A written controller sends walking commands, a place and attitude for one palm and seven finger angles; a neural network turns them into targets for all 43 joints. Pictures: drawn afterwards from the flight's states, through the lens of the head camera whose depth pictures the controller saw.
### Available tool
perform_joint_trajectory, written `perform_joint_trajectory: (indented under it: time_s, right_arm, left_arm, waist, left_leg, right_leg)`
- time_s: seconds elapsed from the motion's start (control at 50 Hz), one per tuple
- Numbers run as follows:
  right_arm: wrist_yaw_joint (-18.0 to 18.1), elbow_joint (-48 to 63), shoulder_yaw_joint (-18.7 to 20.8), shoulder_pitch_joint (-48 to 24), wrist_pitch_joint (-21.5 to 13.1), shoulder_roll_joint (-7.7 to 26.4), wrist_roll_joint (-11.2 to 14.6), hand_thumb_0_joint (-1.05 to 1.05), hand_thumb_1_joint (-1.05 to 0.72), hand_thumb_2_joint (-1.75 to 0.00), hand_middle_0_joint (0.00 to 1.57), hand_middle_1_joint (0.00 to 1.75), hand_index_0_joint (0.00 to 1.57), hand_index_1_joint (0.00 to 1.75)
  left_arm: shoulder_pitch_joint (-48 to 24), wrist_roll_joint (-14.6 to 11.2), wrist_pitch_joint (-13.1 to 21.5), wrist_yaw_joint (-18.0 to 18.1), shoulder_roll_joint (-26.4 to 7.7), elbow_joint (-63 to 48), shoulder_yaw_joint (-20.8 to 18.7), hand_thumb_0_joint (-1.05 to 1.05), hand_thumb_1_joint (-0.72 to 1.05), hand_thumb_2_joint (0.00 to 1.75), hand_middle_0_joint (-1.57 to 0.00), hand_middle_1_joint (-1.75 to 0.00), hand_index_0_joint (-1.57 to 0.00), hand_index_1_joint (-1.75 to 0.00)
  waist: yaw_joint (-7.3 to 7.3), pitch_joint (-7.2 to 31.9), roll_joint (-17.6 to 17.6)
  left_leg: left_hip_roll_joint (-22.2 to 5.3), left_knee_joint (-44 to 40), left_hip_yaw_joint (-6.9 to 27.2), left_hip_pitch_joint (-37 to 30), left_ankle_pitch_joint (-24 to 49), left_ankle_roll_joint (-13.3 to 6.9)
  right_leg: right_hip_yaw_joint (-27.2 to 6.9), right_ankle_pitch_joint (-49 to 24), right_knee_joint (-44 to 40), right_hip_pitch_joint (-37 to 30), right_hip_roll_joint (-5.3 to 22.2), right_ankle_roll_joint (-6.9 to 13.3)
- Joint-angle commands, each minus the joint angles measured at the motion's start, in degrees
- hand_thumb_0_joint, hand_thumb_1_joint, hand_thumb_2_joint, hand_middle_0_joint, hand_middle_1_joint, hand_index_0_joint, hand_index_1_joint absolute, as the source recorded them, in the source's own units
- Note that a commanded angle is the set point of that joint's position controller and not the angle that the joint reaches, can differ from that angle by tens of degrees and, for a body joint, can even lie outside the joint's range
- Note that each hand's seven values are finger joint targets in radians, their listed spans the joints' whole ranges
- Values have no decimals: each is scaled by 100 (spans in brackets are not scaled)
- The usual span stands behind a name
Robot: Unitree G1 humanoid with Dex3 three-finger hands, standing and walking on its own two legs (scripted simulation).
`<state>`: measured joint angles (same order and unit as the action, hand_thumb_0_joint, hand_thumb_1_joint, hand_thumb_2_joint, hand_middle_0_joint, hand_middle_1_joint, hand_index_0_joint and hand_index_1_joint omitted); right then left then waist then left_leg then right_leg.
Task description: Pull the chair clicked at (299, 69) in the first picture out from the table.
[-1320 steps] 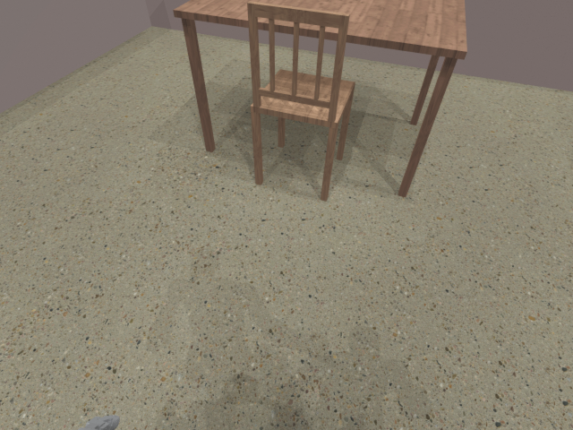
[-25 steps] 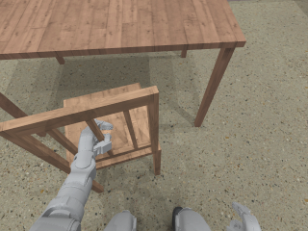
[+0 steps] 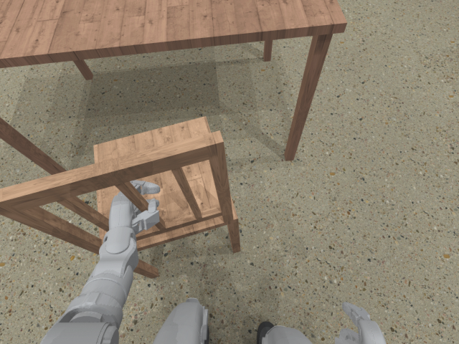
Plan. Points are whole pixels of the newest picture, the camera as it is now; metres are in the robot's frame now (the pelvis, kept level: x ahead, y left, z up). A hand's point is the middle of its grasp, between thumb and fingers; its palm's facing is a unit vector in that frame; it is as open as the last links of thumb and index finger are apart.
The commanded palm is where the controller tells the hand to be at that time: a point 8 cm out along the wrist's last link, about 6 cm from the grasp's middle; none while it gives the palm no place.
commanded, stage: step backward, pulling the chair out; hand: left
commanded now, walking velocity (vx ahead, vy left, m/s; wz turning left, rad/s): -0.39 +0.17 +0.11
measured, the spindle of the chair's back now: (144, 207) +0.36 +0.20 -0.09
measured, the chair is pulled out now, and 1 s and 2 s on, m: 0.29 0.53 0.60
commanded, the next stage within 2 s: stop walking, hand still on the chair in 0.82 s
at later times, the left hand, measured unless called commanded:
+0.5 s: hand (155, 275) +0.22 +0.15 -0.07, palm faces +0.04 -0.98 -0.18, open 4.9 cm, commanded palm +0.21 +0.20 -0.08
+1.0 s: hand out of the picture +0.08 +0.15 -0.06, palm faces -0.08 -0.99 -0.14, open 4.7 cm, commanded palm +0.07 +0.20 -0.06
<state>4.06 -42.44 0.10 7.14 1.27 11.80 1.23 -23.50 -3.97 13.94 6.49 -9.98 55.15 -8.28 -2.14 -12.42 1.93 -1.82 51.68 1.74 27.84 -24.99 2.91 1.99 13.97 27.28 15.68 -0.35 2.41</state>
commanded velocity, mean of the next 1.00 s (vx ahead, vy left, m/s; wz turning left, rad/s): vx -0.27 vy -0.05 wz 0.04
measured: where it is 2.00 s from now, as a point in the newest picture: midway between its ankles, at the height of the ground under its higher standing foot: outside the picture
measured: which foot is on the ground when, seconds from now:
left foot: up 0.00-0.22, down 0.24-0.52, up 0.54-0.86, down 0.88-1.00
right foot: down 0.00-0.30, up 0.32-0.46, down 0.48-0.90, up 0.92-1.00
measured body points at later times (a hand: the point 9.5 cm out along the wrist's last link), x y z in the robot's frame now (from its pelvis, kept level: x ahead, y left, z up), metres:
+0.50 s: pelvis -0.11 +0.01 -0.01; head -0.01 -0.01 +0.43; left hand +0.22 +0.20 -0.06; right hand +0.02 -0.20 -0.16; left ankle -0.09 +0.20 -0.74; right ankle -0.09 -0.08 -0.74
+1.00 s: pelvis -0.24 +0.05 +0.00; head -0.17 +0.05 +0.44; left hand +0.09 +0.20 -0.05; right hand -0.13 -0.22 -0.12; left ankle -0.29 +0.18 -0.74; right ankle -0.18 -0.07 -0.71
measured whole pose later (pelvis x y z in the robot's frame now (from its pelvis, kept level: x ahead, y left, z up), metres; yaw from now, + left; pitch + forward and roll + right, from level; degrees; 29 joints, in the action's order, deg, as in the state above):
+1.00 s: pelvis -0.24 +0.05 +0.00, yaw +3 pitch +1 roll +0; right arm 5.9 -37.9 1.5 13.0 1.9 14.1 0.6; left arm -20.5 -1.9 7.5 5.1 -6.2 47.6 5.8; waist -3.5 -7.8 -0.3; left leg -3.5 27.4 -4.0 9.4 -18.6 1.5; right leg 3.0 20.2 46.0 27.7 2.1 0.0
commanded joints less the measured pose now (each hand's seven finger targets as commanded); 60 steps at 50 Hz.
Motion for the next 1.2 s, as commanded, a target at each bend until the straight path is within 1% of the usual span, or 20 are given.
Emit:
perform_joint_trajectory:
  time_s: [0.0,0.06,0.16,0.24,0.26,0.3,0.34,0.44,0.48,0.5,0.52,0.58,0.76,0.84,0.9,0.92,0.98,1.06,1.12,1.18]
  right_arm:
    - [147,646,153,14,-213,705,-30,0,-90,-90,20,30,20,30]
    - [205,742,211,120,-165,843,23,0,-90,-90,20,30,20,30]
    - [348,841,242,350,9,954,41,0,-90,-90,20,30,20,30]
    - [277,1075,387,480,155,1114,24,0,-90,-90,20,30,20,30]
    - [147,1048,400,600,153,1074,60,0,-90,-90,20,30,20,30]
    - [109,1144,328,349,57,905,-146,0,-90,-90,20,30,20,30]
    - [1,1069,334,287,-8,865,-196,0,-90,-90,20,30,20,30]
    - [-44,825,391,471,-202,889,-102,0,-90,-90,20,30,20,30]
    - [62,777,341,528,-228,767,-33,0,-90,-90,20,30,20,30]
    - [145,753,444,452,-217,828,41,0,-90,-90,20,30,20,30]
    - [169,781,443,242,-233,887,47,0,-90,-90,20,30,20,30]
    - [174,586,177,-13,-271,691,-86,0,-90,-90,20,30,20,30]
    - [260,749,193,527,-141,853,56,0,-90,-90,20,30,20,30]
    - [329,826,216,665,-66,898,47,0,-90,-90,20,30,20,30]
    - [260,1056,287,570,-3,1049,2,0,-90,-90,20,30,20,30]
    - [218,1161,201,177,-117,780,-165,0,-90,-90,20,30,20,30]
    - [4,995,369,714,-114,870,28,0,-90,-90,20,30,20,30]
    - [-31,1009,315,776,-178,968,17,0,-90,-90,20,30,20,30]
    - [22,926,257,726,-197,866,-25,0,-90,-90,20,30,20,30]
    - [149,815,297,727,-53,795,124,0,-90,-90,20,30,20,30]
  left_arm:
    - [-694,456,127,137,-1299,-916,-42,0,90,90,-50,-145,-50,-145]
    - [-773,364,-15,168,-1155,-1040,116,0,90,90,-50,-145,-50,-145]
    - [-658,287,-215,101,-690,-1281,633,0,90,90,-50,-145,-50,-145]
    - [-744,226,-217,-18,-217,-1858,1107,0,90,90,-50,-145,-50,-145]
    - [-773,239,-184,-103,6,-1856,1269,0,90,90,-50,-145,-50,-145]
    - [-901,312,-147,-156,-18,-2392,1273,0,90,90,-50,-145,-50,-145]
    - [-804,373,-138,-144,-136,-2330,1132,0,90,90,-50,-145,-50,-145]
    - [-856,361,-47,-104,-299,-1949,942,0,90,90,-50,-145,-50,-145]
    - [-929,450,54,-92,-720,-1670,752,0,90,90,-50,-145,-50,-145]
    - [-975,406,10,-35,-1020,-1346,482,0,90,90,-50,-145,-50,-145]
    - [-997,399,-40,-28,-951,-1188,425,0,90,90,-50,-145,-50,-145]
    - [-1017,464,6,-11,-833,-1108,478,0,90,90,-50,-145,-50,-145]
    - [-802,265,-233,-19,-304,-721,893,0,90,90,-50,-145,-50,-145]
    - [-688,199,-235,-113,-98,-1001,1170,0,90,90,-50,-145,-50,-145]
    - [-939,184,-179,-200,306,-1471,1444,0,90,90,-50,-145,-50,-145]
    - [-2485,205,-33,-236,-33,-3004,1367,0,90,90,-50,-145,-50,-145]
    - [-1424,213,-307,-212,102,-2423,1276,0,90,90,-50,-145,-50,-145]
    - [-1030,338,-444,-304,139,-2173,1441,0,90,90,-50,-145,-50,-145]
    - [-755,434,-363,-274,-209,-2213,1236,0,90,90,-50,-145,-50,-145]
    - [-442,219,-501,-126,-441,-1668,965,0,90,90,-50,-145,-50,-145]
  waist:
    - [185,2984,-103]
    - [198,3074,-832]
    - [61,3026,-1099]
    - [16,3016,324]
    - [-20,3029,367]
    - [-12,2784,1631]
    - [55,2506,1946]
    - [55,2677,1094]
    - [-10,2772,-341]
    - [14,3112,-1763]
    - [117,3097,-1808]
    - [127,2890,-547]
    - [216,2943,-1440]
    - [71,2862,-682]
    - [93,2439,1357]
    - [20,2234,2144]
    - [75,2307,767]
    - [-24,2280,664]
    - [-95,2420,423]
    - [-63,2634,-1408]
  left_leg:
    - [49,92,296,147,-330,44]
    - [63,-322,235,-60,-305,56]
    - [-142,-2267,-8,-1060,1022,19]
    - [-1398,-2687,537,-2469,5558,-626]
    - [-1456,-2634,361,-2745,5843,-671]
    - [-1690,-2713,602,-2810,6297,-892]
    - [-1810,-2637,530,-2459,6176,-991]
    - [-1481,-1715,382,-2817,5395,-633]
    - [-679,-815,-368,-1528,2398,-156]
    - [-33,125,-346,-694,-378,36]
    - [79,837,231,-442,-798,-13]
    - [25,743,424,-265,-364,67]
    - [68,-1212,-187,-975,-233,-30]
    - [-341,-3574,-518,-2073,1455,-172]
    - [-1945,-3438,667,-2201,4190,-988]
    - [-2094,-3294,853,-2280,5059,-1207]
    - [-1685,-2491,321,-3352,5469,-943]
    - [-1405,-2174,278,-3129,4688,-688]
    - [-1036,-2072,33,-2099,3486,-543]
    - [-400,-2091,-419,-1676,1258,-239]
  right_leg:
    - [-957,-5735,103,-2348,2093,496]
    - [-1045,-5967,66,-2418,2203,550]
    - [-687,-5000,197,-1872,1827,367]
    - [-126,-1760,938,-466,499,-269]
    - [-125,-669,1003,-200,347,-225]
    - [26,574,1367,373,225,-257]
    - [-67,1095,1620,424,229,-186]
    - [-104,-544,-514,-252,227,-174]
    - [-581,-4117,-831,-1484,1036,28]
    - [-1432,-5779,-408,-1787,1868,378]
    - [-1226,-5973,-241,-1627,2130,201]
    - [-918,-4649,-223,-1450,2078,524]
    - [-1022,-2731,-515,-1266,2020,555]
    - [-527,-1014,-55,-692,1324,5]
    - [156,589,1983,466,133,-286]
    - [-74,1356,2823,923,291,-280]
    - [-47,920,1675,841,204,-152]
    - [293,-277,-486,-177,66,-155]
    - [-181,-1716,-531,-1291,531,33]
    - [-898,-1873,-462,-1640,1093,330]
